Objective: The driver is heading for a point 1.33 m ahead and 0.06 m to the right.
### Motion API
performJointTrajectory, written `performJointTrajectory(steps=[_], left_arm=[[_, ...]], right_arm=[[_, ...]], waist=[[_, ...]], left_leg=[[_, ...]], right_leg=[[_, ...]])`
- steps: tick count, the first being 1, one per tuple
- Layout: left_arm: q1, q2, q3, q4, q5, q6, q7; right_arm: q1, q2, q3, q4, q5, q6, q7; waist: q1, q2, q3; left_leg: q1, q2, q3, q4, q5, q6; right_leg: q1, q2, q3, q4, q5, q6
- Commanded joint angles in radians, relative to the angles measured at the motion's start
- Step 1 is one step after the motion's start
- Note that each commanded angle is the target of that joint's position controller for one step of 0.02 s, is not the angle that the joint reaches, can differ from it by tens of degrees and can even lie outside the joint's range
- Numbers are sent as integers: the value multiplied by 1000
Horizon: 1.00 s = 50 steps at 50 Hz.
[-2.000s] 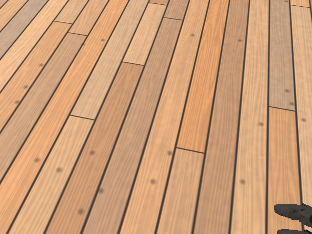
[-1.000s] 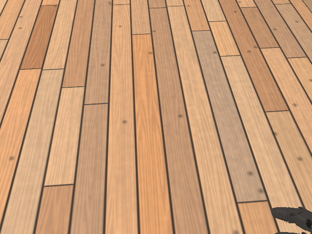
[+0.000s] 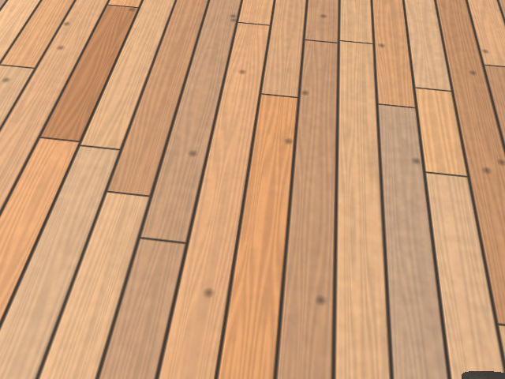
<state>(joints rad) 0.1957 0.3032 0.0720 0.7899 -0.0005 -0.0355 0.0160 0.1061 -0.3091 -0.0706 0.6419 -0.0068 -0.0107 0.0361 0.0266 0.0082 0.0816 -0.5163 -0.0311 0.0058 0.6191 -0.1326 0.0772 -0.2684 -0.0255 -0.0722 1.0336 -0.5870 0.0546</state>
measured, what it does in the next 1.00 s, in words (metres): walks ahead: right foot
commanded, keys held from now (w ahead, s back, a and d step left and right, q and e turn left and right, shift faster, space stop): q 0.28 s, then e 0.72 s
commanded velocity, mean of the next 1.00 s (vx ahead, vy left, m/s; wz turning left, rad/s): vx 0.03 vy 0.00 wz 0.00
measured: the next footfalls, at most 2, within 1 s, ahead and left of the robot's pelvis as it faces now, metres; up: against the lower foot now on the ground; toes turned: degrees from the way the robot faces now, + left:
right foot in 0.40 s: +0.16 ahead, -0.15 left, +0.00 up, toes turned +15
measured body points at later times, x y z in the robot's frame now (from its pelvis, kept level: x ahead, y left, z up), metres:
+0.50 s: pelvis +0.08 -0.05 +0.02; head +0.09 -0.06 +0.47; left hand +0.15 +0.24 -0.09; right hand +0.29 -0.26 -0.08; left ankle +0.11 +0.08 -0.72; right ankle +0.12 -0.16 -0.72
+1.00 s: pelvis +0.10 -0.06 +0.02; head +0.13 -0.08 +0.46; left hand +0.28 +0.21 -0.07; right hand +0.22 -0.36 -0.09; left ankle +0.11 +0.08 -0.72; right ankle +0.09 -0.18 -0.69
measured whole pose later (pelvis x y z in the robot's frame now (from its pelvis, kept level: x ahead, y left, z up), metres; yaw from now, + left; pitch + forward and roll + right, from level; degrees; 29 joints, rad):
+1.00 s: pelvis +0.10 -0.06 +0.02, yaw -4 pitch +1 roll +2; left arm 0.17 0.32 0.08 0.63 -0.03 0.06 -0.02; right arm 0.15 -0.29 -0.08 0.69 0.00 0.02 -0.04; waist -0.01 0.00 0.06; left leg -0.26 0.07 0.11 0.50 -0.24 -0.03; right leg -0.41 -0.04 -0.01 0.84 -0.42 0.05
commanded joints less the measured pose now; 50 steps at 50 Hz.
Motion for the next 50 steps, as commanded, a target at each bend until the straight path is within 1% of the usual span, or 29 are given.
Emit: performJointTrajectory(steps=[1,2,4,5,7,10,14,17,18,19,20,21,22,23,24,26,29,33,36,38,39,40,41,42,43,44,46,48,50], left_arm=[[7,126,17,-97,-14,-6,-2],[-14,123,18,-89,2,3,12],[-4,131,23,-91,10,22,20],[8,115,20,-87,11,26,21],[2,91,13,-84,14,28,25],[-34,79,8,-90,11,35,24],[-76,80,8,-104,4,29,16],[-42,81,6,-92,1,15,2],[-22,65,2,-87,4,10,-5],[-7,44,-5,-81,13,6,-14],[-20,59,-9,-88,36,3,-20],[-98,121,-7,-108,53,3,-17],[-134,66,-21,-110,58,3,-20],[-143,52,-26,-114,42,1,-23],[-101,81,-17,-97,28,0,-24],[-82,140,-5,-95,10,-2,-19],[-58,148,1,-112,-2,10,-7],[-36,159,18,-143,-15,35,5],[-44,151,24,-176,-20,51,7],[-43,134,22,-196,-22,56,4],[-35,115,18,-202,-23,58,1],[-15,103,18,-206,-21,59,-3],[-23,139,33,-208,-17,61,-7],[-21,160,46,-206,-18,65,-11],[-8,140,45,-198,-24,74,-13],[-12,108,34,-199,-26,81,-14],[-32,73,18,-213,-24,87,-23],[-44,78,16,-235,-26,86,-39],[-2,100,29,-233,-26,87,-47]], right_arm=[[119,-174,-52,-65,18,-14,-8],[80,-146,-44,-67,26,-9,-16],[35,-138,-40,-82,4,1,-29],[29,-143,-42,-86,-4,3,-34],[41,-159,-50,-84,-1,7,-46],[41,-168,-55,-88,10,22,-64],[38,-162,-55,-93,9,39,-67],[45,-120,-36,-86,0,46,-61],[39,-97,-23,-81,1,48,-59],[53,-58,-6,-66,0,48,-57],[123,-11,11,-35,-11,42,-54],[210,-2,11,-24,-24,33,-49],[153,-44,3,-28,-35,25,-51],[98,-70,-4,-26,-37,21,-53],[48,-71,-7,-25,-36,21,-54],[26,-73,-10,-29,-28,25,-60],[40,-69,-15,-16,-19,13,-67],[33,-53,-24,-16,-9,-1,-67],[51,-64,-38,-13,-4,-5,-61],[80,-94,-51,-9,-6,-1,-61],[108,-114,-57,-3,-11,3,-64],[108,-131,-59,-3,-14,3,-68],[105,-119,-52,-17,-16,-2,-75],[88,-110,-44,-27,-14,-5,-82],[43,-109,-42,-33,-6,-5,-85],[13,-124,-46,-30,1,-3,-85],[-5,-148,-54,-25,0,11,-84],[0,-157,-59,-21,4,24,-80],[10,-164,-60,-12,20,29,-74]], waist=[[-70,47,-320],[-50,11,-250],[-6,59,-209],[2,73,-213],[-3,74,-226],[-18,85,-231],[-39,131,-194],[-46,150,-220],[-31,144,-222],[-16,131,-215],[-41,58,-200],[-145,-142,-167],[-126,-193,-126],[-104,-158,-98],[-70,-141,-95],[-61,-165,-53],[-48,-150,-55],[-25,-118,-107],[-27,-63,-140],[-32,30,-153],[-37,109,-157],[-31,212,-165],[-50,217,-171],[-40,129,-164],[-17,82,-143],[-12,84,-120],[-27,121,-118],[-41,158,-151],[-26,149,-178]], left_leg=[[578,309,-500,-240,325,256],[466,274,-454,-263,239,216],[297,223,-402,-301,208,185],[269,209,-383,-303,236,183],[252,191,-365,-298,254,182],[234,168,-386,-301,78,162],[207,144,-444,-310,-115,137],[253,169,-439,-252,-40,126],[240,163,-425,-226,-23,111],[213,138,-394,-205,-45,77],[182,85,-334,-153,-136,16],[177,-18,-198,-83,-254,-43],[271,1,-165,-120,-223,-79],[327,12,-163,-153,-132,-89],[359,7,-153,-147,-87,-90],[350,14,-138,-138,-73,-84],[301,7,-91,-115,-94,-84],[274,2,-63,-88,-75,-89],[336,34,-74,-106,-25,-63],[414,119,-142,-161,21,-9],[460,214,-232,-213,82,54],[485,357,-357,-261,201,142],[479,458,-424,-277,321,222],[445,464,-390,-274,361,233],[416,415,-303,-269,320,192],[399,365,-224,-275,283,153],[358,302,-101,-271,294,123],[355,296,-43,-251,312,116],[370,314,-23,-200,276,99]], right_leg=[[-427,12,163,298,35,-10],[-409,-18,168,228,92,-9],[-292,-16,166,129,154,-10],[-265,-5,158,82,167,-5],[-243,12,156,-14,187,12],[-225,24,172,-117,255,29],[-180,43,180,-246,277,27],[-104,19,147,-352,285,7],[-36,14,131,-443,339,-9],[53,5,124,-575,425,-31],[113,-74,214,-664,494,-66],[61,-190,370,-691,570,-152],[-89,-211,419,-738,445,-215],[-115,-146,373,-735,317,-177],[-122,-108,343,-730,242,-139],[-139,-102,365,-740,227,-127],[-94,-104,406,-708,323,-155],[-26,-95,459,-628,508,-196],[-66,-51,448,-562,538,-178],[-156,9,368,-466,456,-130],[-227,58,289,-361,359,-92],[-284,93,197,-212,168,-59],[-335,63,164,19,-38,-30],[-346,30,171,153,-45,-12],[-338,1,171,150,0,-3],[-332,-18,151,83,60,4],[-243,-25,87,-40,122,12],[-147,-19,49,-182,156,1],[-69,4,7,-339,255,-22]])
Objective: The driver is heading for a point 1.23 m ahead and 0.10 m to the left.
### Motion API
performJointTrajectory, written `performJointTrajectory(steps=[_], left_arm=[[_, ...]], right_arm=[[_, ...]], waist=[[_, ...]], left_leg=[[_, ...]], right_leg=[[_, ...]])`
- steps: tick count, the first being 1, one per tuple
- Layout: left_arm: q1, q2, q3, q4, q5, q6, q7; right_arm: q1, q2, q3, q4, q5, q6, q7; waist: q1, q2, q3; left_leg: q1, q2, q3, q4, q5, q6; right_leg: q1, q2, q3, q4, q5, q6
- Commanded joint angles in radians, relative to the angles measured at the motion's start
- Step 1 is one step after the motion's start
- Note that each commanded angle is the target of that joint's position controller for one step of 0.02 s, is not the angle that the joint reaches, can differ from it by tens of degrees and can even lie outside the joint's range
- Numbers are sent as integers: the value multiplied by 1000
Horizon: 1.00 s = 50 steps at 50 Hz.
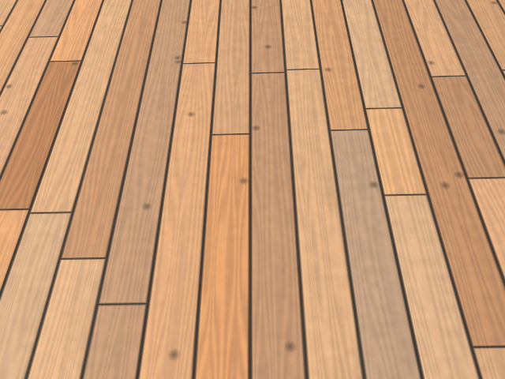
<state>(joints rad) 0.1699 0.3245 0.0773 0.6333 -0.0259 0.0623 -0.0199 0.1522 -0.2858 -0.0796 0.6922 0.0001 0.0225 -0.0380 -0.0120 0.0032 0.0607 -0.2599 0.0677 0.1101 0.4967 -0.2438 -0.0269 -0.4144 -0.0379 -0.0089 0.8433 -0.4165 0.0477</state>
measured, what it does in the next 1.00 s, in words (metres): steps on the spot: right foot, then left foot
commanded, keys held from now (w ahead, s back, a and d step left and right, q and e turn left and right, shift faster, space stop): e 0.18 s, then q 0.66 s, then w+q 0.16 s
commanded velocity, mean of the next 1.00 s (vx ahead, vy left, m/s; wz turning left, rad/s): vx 0.02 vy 0.00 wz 0.12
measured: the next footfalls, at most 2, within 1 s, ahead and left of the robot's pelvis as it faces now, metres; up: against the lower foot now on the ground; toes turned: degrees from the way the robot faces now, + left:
right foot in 0.04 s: +0.04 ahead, -0.12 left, +0.00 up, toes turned -3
left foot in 0.44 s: +0.07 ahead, +0.11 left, +0.00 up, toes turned -6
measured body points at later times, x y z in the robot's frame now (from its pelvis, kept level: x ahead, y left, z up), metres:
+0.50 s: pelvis +0.02 -0.03 +0.00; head +0.03 -0.03 +0.45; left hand +0.22 +0.19 -0.09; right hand +0.11 -0.32 -0.11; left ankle +0.03 +0.11 -0.73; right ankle +0.00 -0.12 -0.73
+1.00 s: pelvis +0.02 +0.02 -0.01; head +0.05 +0.04 +0.44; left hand +0.08 +0.33 -0.12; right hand +0.25 -0.21 -0.09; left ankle -0.01 +0.12 -0.74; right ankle +0.00 -0.12 -0.73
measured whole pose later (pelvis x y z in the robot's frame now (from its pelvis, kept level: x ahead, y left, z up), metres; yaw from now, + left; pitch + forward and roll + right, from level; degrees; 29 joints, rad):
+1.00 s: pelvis +0.02 +0.02 -0.01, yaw +12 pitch +2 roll -1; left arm 0.23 0.32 0.09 0.69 -0.01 0.00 0.01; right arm 0.14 -0.29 -0.07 0.63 0.03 0.05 0.03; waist 0.03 -0.03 0.02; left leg -0.30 0.02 0.06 0.59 -0.33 0.03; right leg -0.26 -0.13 -0.22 0.65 -0.42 0.01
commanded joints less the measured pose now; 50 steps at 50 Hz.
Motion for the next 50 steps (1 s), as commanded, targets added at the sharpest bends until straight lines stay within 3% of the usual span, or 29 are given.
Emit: performJointTrajectory(steps=[1,2,3,4,5,6,7,8,9,14,16,18,20,22,23,24,25,28,30,32,34,35,36,38,41,45,47,49,50], left_arm=[[68,80,30,-62,4,-9,-10],[102,103,42,-53,13,-9,0],[119,207,69,-70,14,-13,18],[114,297,78,-109,48,-31,16],[127,245,65,-108,68,-55,8],[91,215,52,-99,61,-69,9],[41,187,48,-100,37,-71,18],[1,160,37,-105,18,-65,27],[-10,151,29,-109,17,-59,35],[-11,50,-11,-84,38,-60,50],[-5,36,-18,-61,51,-61,45],[5,57,-15,-38,59,-62,33],[-22,82,-10,-27,48,-60,29],[8,92,-5,-5,36,-63,34],[31,93,-2,-8,47,-68,39],[49,92,2,-19,56,-72,42],[12,85,3,-24,58,-70,48],[-16,47,10,-43,46,-47,59],[-7,32,16,-54,45,-40,54],[21,46,29,-54,46,-42,48],[59,106,48,-43,49,-47,46],[50,100,43,-52,51,-57,50],[54,88,35,-60,53,-67,53],[-24,102,38,-66,41,-77,56],[-24,120,47,-51,40,-66,61],[43,163,64,-21,15,-60,48],[23,164,62,-10,-4,-68,36],[29,84,37,5,5,-76,28],[-32,12,11,-36,41,-85,21]], right_arm=[[-37,-180,-49,-57,25,-5,2],[10,-147,-42,-35,27,-8,7],[47,-92,-27,-36,-7,-8,12],[-66,-76,-14,-110,-32,-14,6],[-119,-122,-28,-110,-16,-17,-1],[-109,-129,-32,-99,0,-15,-4],[-79,-132,-37,-72,-5,-12,-11],[-70,-140,-41,-62,-12,-8,-17],[-60,-134,-40,-54,-14,-10,-14],[-28,-55,-3,-7,3,-6,8],[-41,-43,9,-3,3,-7,19],[-46,-74,5,-6,10,-7,25],[-33,-99,1,-5,13,-11,26],[-23,-127,0,-12,0,-19,25],[-20,-175,-8,-24,-5,-22,21],[-21,-210,-21,-14,9,-21,21],[-13,-186,-23,-14,21,-20,24],[-16,-158,-18,-32,14,-22,21],[-9,-159,-20,-46,12,-21,19],[-27,-148,-18,-70,17,-14,17],[-15,-116,-12,-88,18,-4,17],[-18,-125,-18,-98,8,2,20],[-25,-153,-33,-100,11,8,24],[-11,-119,-30,-93,25,26,27],[-45,-76,-11,-110,25,32,40],[-75,-82,-8,-146,34,35,66],[-20,-93,-16,-128,33,32,73],[166,-151,-50,-52,37,23,61],[293,-253,-78,-37,35,10,45]], waist=[[35,136,-164],[38,73,-155],[16,-183,-125],[46,-356,-131],[93,-211,-177],[58,-167,-144],[30,-109,-127],[16,-113,-118],[5,-125,-130],[12,-112,-180],[32,-140,-159],[46,-145,-115],[27,-130,-70],[17,-80,-63],[40,-14,-83],[73,82,-99],[45,113,-103],[37,158,-109],[35,153,-122],[44,75,-126],[35,-140,-117],[40,-199,-127],[44,-119,-121],[5,-53,-81],[31,-105,-89],[65,-143,-140],[23,-140,-122],[-44,-39,-144],[-91,225,-135]], left_leg=[[86,207,-102,-29,326,173],[15,171,-50,68,194,113],[-211,68,47,325,-127,10],[-436,-77,-53,558,-454,-45],[-442,-64,-172,695,-448,-38],[-444,-48,-194,714,-360,-22],[-444,-31,-198,687,-269,-23],[-433,-25,-202,656,-207,-32],[-382,-40,-193,665,-164,-43],[-225,-13,-166,416,-55,-68],[-117,0,-154,281,-65,-64],[-60,-11,-135,201,-88,-53],[-31,-26,-115,83,-46,-31],[18,-15,-144,-46,155,1],[37,32,-206,-13,360,23],[23,42,-247,16,390,64],[-22,46,-283,-10,316,92],[-67,83,-397,-49,237,132],[-88,80,-428,-37,206,142],[-160,29,-375,40,149,103],[-280,-83,-191,274,-43,15],[-334,-59,-159,480,-337,-13],[-376,-37,-187,653,-397,-27],[-392,7,-199,648,-302,-40],[-292,1,-117,481,-198,-56],[-149,-32,-35,249,-169,-15],[-27,-58,6,88,-95,33],[262,-87,-28,-17,-108,102],[425,152,-415,-113,-80,209]], right_leg=[[151,43,-83,-260,174,-38],[241,61,-47,-360,256,-70],[368,-117,243,-449,557,-151],[350,-340,603,-493,733,-372],[336,-338,584,-517,644,-417],[308,-283,497,-509,559,-363],[301,-227,433,-498,481,-304],[285,-199,397,-490,488,-273],[252,-172,368,-487,536,-265],[279,-133,236,-480,538,-249],[236,-132,221,-499,446,-254],[198,-148,241,-516,347,-267],[183,-150,252,-498,301,-259],[195,-124,235,-458,314,-208],[198,-80,197,-405,282,-170],[193,-9,123,-380,254,-135],[218,31,52,-330,247,-104],[209,55,1,-249,220,-90],[217,48,8,-250,201,-103],[267,-9,43,-323,222,-133],[324,-237,251,-477,377,-257],[329,-369,353,-508,524,-349],[326,-413,371,-516,621,-394],[304,-340,221,-517,586,-332],[292,-246,38,-502,598,-280],[303,-274,-7,-526,309,-260],[236,-272,-29,-509,86,-221],[44,-201,-136,-286,-48,-142],[-251,-88,-217,156,-215,-50]])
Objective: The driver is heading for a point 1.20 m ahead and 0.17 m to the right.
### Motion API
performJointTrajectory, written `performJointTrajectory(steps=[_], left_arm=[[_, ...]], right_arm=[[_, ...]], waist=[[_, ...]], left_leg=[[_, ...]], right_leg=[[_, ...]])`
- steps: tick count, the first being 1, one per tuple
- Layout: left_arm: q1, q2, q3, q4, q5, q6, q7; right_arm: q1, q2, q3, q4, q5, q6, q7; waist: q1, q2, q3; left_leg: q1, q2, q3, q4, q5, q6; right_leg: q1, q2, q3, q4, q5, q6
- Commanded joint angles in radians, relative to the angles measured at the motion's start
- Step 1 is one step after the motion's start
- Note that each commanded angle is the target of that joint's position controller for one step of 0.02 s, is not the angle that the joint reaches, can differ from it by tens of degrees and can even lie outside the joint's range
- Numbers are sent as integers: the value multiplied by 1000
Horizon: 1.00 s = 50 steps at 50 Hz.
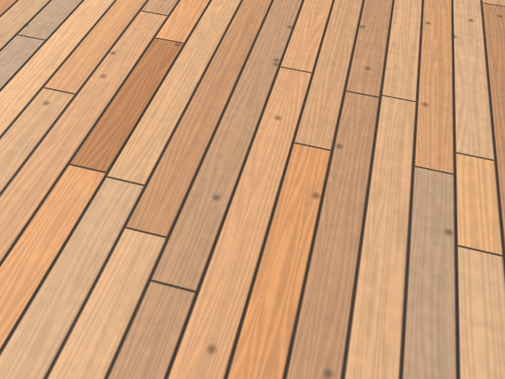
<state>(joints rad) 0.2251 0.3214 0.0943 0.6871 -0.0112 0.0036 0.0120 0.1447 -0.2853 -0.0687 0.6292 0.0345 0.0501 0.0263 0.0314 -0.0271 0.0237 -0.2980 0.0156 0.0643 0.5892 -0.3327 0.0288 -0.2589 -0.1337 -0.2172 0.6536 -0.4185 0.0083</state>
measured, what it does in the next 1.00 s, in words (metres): walks ahead, turning right: right foot, then left foot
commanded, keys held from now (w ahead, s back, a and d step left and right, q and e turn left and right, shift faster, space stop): w+q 0.08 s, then w+e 0.92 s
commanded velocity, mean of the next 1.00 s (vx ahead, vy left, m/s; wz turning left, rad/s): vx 0.44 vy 0.00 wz -0.23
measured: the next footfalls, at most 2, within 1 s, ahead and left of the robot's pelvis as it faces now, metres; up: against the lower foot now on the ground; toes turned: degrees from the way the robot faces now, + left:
right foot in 0.48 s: +0.39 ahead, -0.09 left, +0.00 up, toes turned -2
left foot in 0.96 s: +0.70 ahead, +0.08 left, +0.00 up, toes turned -21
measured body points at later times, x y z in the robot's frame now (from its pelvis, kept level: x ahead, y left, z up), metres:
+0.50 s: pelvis +0.23 +0.00 -0.01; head +0.27 +0.00 +0.43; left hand +0.45 +0.23 -0.10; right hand +0.23 -0.30 -0.13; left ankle -0.01 +0.10 -0.71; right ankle +0.35 -0.09 -0.73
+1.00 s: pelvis +0.53 +0.01 +0.00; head +0.56 +0.01 +0.44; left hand +0.67 +0.28 -0.12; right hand +0.66 -0.29 -0.06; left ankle +0.66 +0.09 -0.73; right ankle +0.36 -0.08 -0.69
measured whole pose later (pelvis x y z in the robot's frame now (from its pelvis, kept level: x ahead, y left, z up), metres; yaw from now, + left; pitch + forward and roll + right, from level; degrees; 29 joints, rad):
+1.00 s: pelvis +0.53 +0.01 +0.00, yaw -19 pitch +2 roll +1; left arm 0.36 0.32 0.07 0.74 -0.03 -0.03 0.01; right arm 0.10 -0.28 -0.03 0.61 -0.01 -0.12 0.01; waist 0.06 -0.02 0.01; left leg -0.46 -0.03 -0.03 0.57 -0.14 0.01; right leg -0.21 0.09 0.21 0.88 -0.52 -0.03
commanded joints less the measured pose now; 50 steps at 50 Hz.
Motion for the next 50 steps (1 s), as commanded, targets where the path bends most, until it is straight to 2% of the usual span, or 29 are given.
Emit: performJointTrajectory(steps=[1,2,3,4,5,6,8,11,15,19,22,23,24,25,26,27,28,29,30,31,34,36,39,43,46,47,48,49,50], left_arm=[[-157,35,-3,-164,14,-52,-9],[-207,101,13,-167,-21,-72,-17],[-188,124,20,-159,-26,-85,-25],[-154,126,23,-126,-4,-93,-24],[-124,125,23,-106,15,-98,-25],[-105,112,21,-83,19,-97,-32],[-104,75,7,-56,13,-91,-39],[-166,31,-17,-56,-1,-84,-43],[-258,19,-33,-77,-18,-86,-65],[-303,19,-40,-101,-19,-96,-91],[-226,59,-22,-95,-10,-94,-95],[-122,95,-3,-72,-11,-89,-89],[22,136,19,-43,-15,-84,-77],[179,203,41,-22,-14,-72,-59],[197,250,44,-17,-19,-82,-64],[210,155,23,-17,-19,-81,-57],[155,143,17,-22,-12,-80,-50],[91,135,13,-35,-10,-79,-45],[41,114,6,-49,-4,-80,-43],[12,98,-1,-65,9,-80,-38],[-11,99,-1,-60,-2,-82,-25],[1,126,6,-51,-5,-82,-15],[50,142,12,-29,-15,-70,-4],[114,141,14,-4,-26,-54,2],[95,124,12,-10,-16,-44,1],[98,84,-1,-16,-10,-46,-3],[122,9,-28,-35,10,-49,-8],[256,-30,-44,-69,-24,-61,-11],[235,82,-24,-40,-40,-58,-4]], right_arm=[[268,-315,-88,-18,-24,-60,-7],[237,-230,-65,-18,-25,-88,-1],[198,-176,-44,-15,-20,-101,-4],[161,-144,-32,-23,-14,-105,-9],[121,-125,-22,-23,-17,-104,-17],[114,-116,-16,-27,-29,-107,-25],[139,-129,-17,-9,-39,-115,-34],[189,-141,-17,27,-36,-119,-39],[231,-160,-19,67,-36,-124,-37],[253,-169,-25,102,-27,-119,-38],[236,-200,-34,100,-30,-106,-52],[230,-209,-35,96,-35,-96,-59],[219,-208,-31,89,-34,-91,-66],[244,-169,-15,58,-50,-101,-70],[350,-43,27,37,-61,-128,-47],[218,-139,11,27,-29,-161,-30],[125,-162,6,-12,5,-182,-20],[88,-150,13,-24,-9,-197,-23],[78,-150,7,-25,-32,-199,-28],[99,-150,3,-25,-39,-191,-28],[139,-119,12,-19,-54,-158,-32],[68,-90,25,-45,-62,-152,-36],[-65,-59,38,-70,-54,-160,-30],[-121,-106,18,-86,-27,-172,-19],[-27,-143,-9,-65,-22,-182,-18],[66,-170,-25,-52,-31,-187,-24],[209,-225,-40,-45,-46,-185,-33],[265,-302,-58,-8,-59,-170,-24],[239,-203,-42,-23,-42,-166,-19]], waist=[[-136,281,-95],[-139,175,-35],[-99,176,15],[-72,126,32],[-46,131,34],[-38,146,20],[-48,119,0],[-83,109,15],[-124,118,78],[-127,97,108],[-68,147,1],[-11,158,-78],[71,136,-160],[116,26,-277],[20,-220,-410],[104,-117,-403],[94,-76,-242],[54,31,-157],[14,57,-90],[-22,32,-73],[-62,-7,-33],[-45,-13,-1],[16,-29,-2],[33,-60,-29],[-33,-91,-53],[-82,-75,-115],[-129,59,-264],[-58,403,-346],[-87,272,-273]], left_leg=[[442,373,-839,-365,-260,357],[411,374,-785,-414,-302,351],[370,335,-687,-413,-268,308],[332,285,-589,-399,-172,265],[304,243,-489,-402,-46,234],[282,210,-413,-411,67,213],[279,186,-308,-417,264,194],[275,161,-196,-429,349,158],[271,184,-132,-476,307,152],[369,231,-78,-443,428,143],[444,229,-24,-261,970,107],[448,212,2,-111,1145,90],[341,182,38,102,1156,55],[33,130,42,421,840,12],[-325,-87,-72,756,-195,-44],[-427,-58,-212,841,-196,-31],[-483,-9,-203,813,-111,-14],[-457,34,-189,724,-43,-5],[-414,58,-179,647,-7,-13],[-356,74,-183,621,14,-22],[-309,89,-144,494,33,-74],[-289,75,-115,349,142,-103],[-187,19,-99,86,378,-116],[-138,-8,-150,-61,394,-104],[-18,-9,-144,-117,277,-45],[137,29,-161,-133,255,-6],[383,213,-342,-130,162,58],[625,417,-841,-250,-84,225],[574,412,-896,-296,-293,212]], right_leg=[[-680,145,192,530,-253,20],[-718,87,280,575,-172,3],[-714,64,287,537,-53,-17],[-672,41,285,494,42,-16],[-624,30,276,426,129,-6],[-567,31,257,403,201,6],[-526,37,228,341,308,28],[-489,47,212,173,423,33],[-454,62,196,2,509,9],[-459,91,190,-89,448,-46],[-301,172,129,-91,331,-105],[-171,214,105,-86,300,-130],[66,230,116,-125,349,-166],[427,66,384,-111,295,-248],[701,-188,962,-220,81,-431],[699,-169,1010,-326,5,-396],[565,-146,862,-356,56,-351],[406,-107,768,-372,147,-327],[277,-73,699,-391,262,-318],[188,-47,658,-420,327,-322],[24,-14,564,-459,434,-331],[-62,28,498,-466,453,-309],[-106,86,451,-430,370,-246],[16,39,567,-339,266,-209],[71,24,631,-212,286,-167],[39,73,595,-80,310,-134],[-70,143,503,212,136,-96],[-417,251,384,528,-198,-39],[-530,166,407,657,-128,-23]])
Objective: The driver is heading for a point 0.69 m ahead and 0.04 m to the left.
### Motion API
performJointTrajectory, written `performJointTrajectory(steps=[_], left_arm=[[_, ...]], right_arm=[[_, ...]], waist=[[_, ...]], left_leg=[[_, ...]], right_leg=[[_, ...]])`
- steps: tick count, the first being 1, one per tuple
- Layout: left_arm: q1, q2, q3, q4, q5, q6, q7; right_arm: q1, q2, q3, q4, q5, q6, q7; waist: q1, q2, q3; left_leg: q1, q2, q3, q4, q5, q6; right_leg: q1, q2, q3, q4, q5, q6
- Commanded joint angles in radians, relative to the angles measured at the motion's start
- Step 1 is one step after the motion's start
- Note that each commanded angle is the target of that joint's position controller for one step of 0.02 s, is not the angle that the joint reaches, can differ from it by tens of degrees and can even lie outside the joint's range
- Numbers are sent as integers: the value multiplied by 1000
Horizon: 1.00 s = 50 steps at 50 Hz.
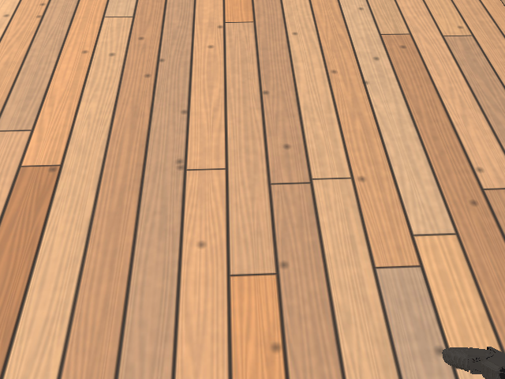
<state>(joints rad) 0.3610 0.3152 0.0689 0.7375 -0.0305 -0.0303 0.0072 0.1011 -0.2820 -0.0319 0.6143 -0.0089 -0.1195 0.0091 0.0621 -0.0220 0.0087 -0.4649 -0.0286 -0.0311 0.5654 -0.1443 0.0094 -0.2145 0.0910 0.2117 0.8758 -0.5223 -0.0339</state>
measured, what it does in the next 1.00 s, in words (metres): walks ahead: right foot, then left foot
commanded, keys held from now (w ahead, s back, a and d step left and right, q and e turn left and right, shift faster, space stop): w+e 0.10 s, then w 0.20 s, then w+q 0.60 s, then no key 0.10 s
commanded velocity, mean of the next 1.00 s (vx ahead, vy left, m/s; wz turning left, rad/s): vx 0.49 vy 0.00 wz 0.08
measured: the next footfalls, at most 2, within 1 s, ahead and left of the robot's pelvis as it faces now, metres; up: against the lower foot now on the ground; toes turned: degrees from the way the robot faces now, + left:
right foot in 0.46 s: +0.38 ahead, -0.17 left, +0.00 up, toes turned -8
left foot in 0.98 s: +0.66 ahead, +0.09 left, +0.00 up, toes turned +12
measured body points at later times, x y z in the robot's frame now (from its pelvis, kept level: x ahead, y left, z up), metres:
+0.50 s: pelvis +0.26 -0.05 +0.00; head +0.30 -0.06 +0.45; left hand +0.53 +0.14 -0.06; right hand +0.20 -0.33 -0.13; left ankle +0.11 +0.12 -0.68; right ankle +0.34 -0.16 -0.72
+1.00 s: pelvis +0.52 -0.02 -0.01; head +0.56 +0.00 +0.44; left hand +0.51 +0.28 -0.14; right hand +0.77 -0.23 -0.08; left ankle +0.62 +0.08 -0.72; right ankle +0.35 -0.17 -0.69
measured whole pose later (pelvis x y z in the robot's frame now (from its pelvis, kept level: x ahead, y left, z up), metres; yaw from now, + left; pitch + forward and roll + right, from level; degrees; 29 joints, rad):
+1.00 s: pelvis +0.52 -0.02 -0.01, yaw +10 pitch +1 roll -2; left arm 0.31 0.30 0.07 0.85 -0.01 -0.04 0.01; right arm 0.08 -0.29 -0.05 0.64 0.00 -0.03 0.04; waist 0.05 0.03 0.07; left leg -0.52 0.01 0.04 0.63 -0.10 0.10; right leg -0.03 -0.09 -0.21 0.71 -0.52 0.05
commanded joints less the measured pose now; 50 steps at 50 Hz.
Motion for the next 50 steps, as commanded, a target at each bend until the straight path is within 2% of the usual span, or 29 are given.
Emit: performJointTrajectory(steps=[1,2,3,4,6,10,14,17,19,20,21,22,23,24,25,26,27,28,30,32,35,39,43,45,46,47,48,49,50], left_arm=[[-12,139,17,-103,-13,-18,1],[-68,130,18,-115,2,-13,3],[-102,118,21,-129,11,-12,0],[-101,101,22,-134,5,-9,-7],[-97,59,14,-134,1,1,-12],[-166,11,-7,-151,16,-1,-16],[-291,-7,-24,-167,18,-24,-41],[-389,-3,-27,-199,12,-37,-52],[-405,22,-18,-210,10,-46,-57],[-374,43,-9,-204,11,-51,-58],[-292,69,7,-183,15,-54,-54],[-148,115,32,-138,21,-53,-44],[34,188,56,-105,36,-46,-27],[63,260,62,-101,52,-38,-19],[67,170,44,-101,45,-37,-19],[13,122,27,-90,32,-40,-19],[-46,87,17,-84,28,-44,-21],[-99,57,9,-80,32,-50,-25],[-152,28,8,-68,43,-69,-29],[-168,40,16,-45,41,-86,-26],[-158,67,27,-13,46,-91,-14],[-125,110,38,14,38,-79,-2],[-68,145,52,50,16,-55,1],[-67,167,58,57,7,-39,2],[-73,181,61,58,4,-30,6],[-81,189,61,57,1,-20,10],[-90,172,52,55,-3,-16,13],[-56,117,29,33,30,-25,13],[65,3,-13,4,52,-45,-3]], right_arm=[[243,-148,-63,-15,5,8,-6],[200,-129,-54,-15,-3,12,-7],[174,-107,-48,-5,-6,15,-8],[162,-97,-43,3,-11,13,-11],[170,-88,-44,27,-3,5,-10],[196,-131,-59,79,4,0,-3],[212,-163,-63,120,23,15,-5],[285,-182,-64,166,39,30,-3],[300,-198,-67,185,44,44,-4],[295,-210,-70,191,46,50,-7],[278,-220,-71,193,49,55,-10],[275,-204,-62,193,46,55,-12],[264,-144,-37,165,21,49,-12],[386,-15,0,140,18,35,-10],[345,-122,-26,159,45,24,-8],[269,-161,-42,132,63,23,-7],[225,-151,-42,124,54,25,-11],[205,-141,-46,123,39,32,-14],[247,-100,-45,137,41,61,-13],[238,-69,-40,128,39,82,-13],[172,-59,-38,98,32,89,-9],[39,-37,-24,54,30,80,20],[-65,-50,-24,-6,31,83,42],[-71,-68,-33,-28,29,86,50],[-44,-83,-42,-31,22,88,51],[50,-113,-61,-14,16,88,49],[204,-161,-90,27,13,87,39],[307,-247,-114,45,11,94,15],[237,-328,-109,10,-11,86,9]], waist=[[-146,165,-140],[-133,97,-80],[-120,99,-29],[-100,129,-10],[-91,141,-1],[-89,93,20],[-123,81,42],[-149,86,66],[-131,103,67],[-103,113,49],[-45,114,-2],[28,103,-97],[102,28,-246],[29,-225,-384],[74,-156,-381],[57,-135,-216],[28,-95,-136],[-4,-85,-80],[-59,-95,-45],[-80,-61,-5],[-73,-37,33],[-25,-14,69],[6,-7,100],[-11,-23,82],[-36,-40,55],[-94,-48,-5],[-178,-22,-91],[-200,123,-195],[-72,329,-354]], left_leg=[[635,407,-614,-277,-426,188],[527,359,-471,-281,-263,164],[452,317,-370,-299,-141,158],[400,289,-288,-323,-71,148],[362,267,-200,-362,7,160],[378,283,-109,-405,148,201],[384,252,-1,-414,201,180],[424,273,-18,-399,229,176],[472,296,-43,-359,291,165],[485,299,-48,-318,369,154],[469,279,-25,-225,503,134],[401,230,9,-61,558,105],[190,174,40,226,291,61],[-160,11,30,571,-411,-2],[-247,36,-101,700,-445,-5],[-315,81,-83,720,-365,0],[-297,121,-61,687,-280,-1],[-265,144,-59,648,-218,-4],[-162,169,-71,616,-147,-12],[-165,174,-75,582,-112,-25],[-217,173,-82,451,24,-35],[-183,155,-10,217,187,-16],[-219,142,32,102,129,26],[-180,107,75,76,40,59],[-111,66,106,69,-14,76],[19,16,132,46,-30,98],[249,-30,132,-36,97,128],[552,116,-73,-21,426,180],[819,418,-598,-81,610,403]], right_leg=[[-593,-92,-45,460,76,25],[-559,-123,-68,439,148,31],[-543,-147,-67,392,192,35],[-502,-170,-74,361,219,35],[-474,-177,-100,312,234,39],[-506,-175,-96,106,317,49],[-434,-168,-172,-153,495,39],[-389,-149,-206,-262,489,21],[-356,-131,-207,-322,431,-1],[-294,-116,-213,-351,410,-15],[-155,-91,-232,-396,428,-36],[71,-81,-239,-408,465,-62],[383,-257,-67,-358,501,-120],[652,-517,377,-443,358,-259],[590,-513,463,-524,227,-269],[477,-475,299,-547,236,-229],[354,-427,183,-576,289,-202],[249,-392,104,-614,341,-186],[121,-361,-10,-687,428,-176],[67,-366,-93,-732,516,-182],[77,-352,-205,-755,570,-171],[106,-340,-322,-765,577,-144],[244,-382,-365,-722,610,-121],[298,-391,-392,-641,799,-100],[304,-385,-402,-553,1013,-88],[293,-366,-414,-401,1179,-70],[212,-318,-437,-190,1172,-31],[-38,-254,-438,116,748,29],[-387,-62,-316,476,-150,97]])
